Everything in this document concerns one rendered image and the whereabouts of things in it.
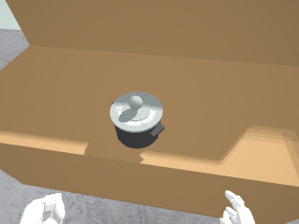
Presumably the robot left hand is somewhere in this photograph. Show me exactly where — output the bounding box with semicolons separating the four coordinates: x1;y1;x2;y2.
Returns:
19;193;65;224

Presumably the lid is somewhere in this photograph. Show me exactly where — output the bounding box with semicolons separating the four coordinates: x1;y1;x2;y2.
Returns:
109;91;163;133

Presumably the knob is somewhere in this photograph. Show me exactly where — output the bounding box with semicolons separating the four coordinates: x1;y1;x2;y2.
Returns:
129;95;143;110

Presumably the table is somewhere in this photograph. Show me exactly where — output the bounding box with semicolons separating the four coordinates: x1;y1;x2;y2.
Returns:
0;0;299;224

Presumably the pot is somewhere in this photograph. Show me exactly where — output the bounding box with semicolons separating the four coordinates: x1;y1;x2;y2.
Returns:
111;101;165;149

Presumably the robot right hand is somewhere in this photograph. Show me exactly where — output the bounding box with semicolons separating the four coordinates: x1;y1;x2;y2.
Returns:
220;190;255;224

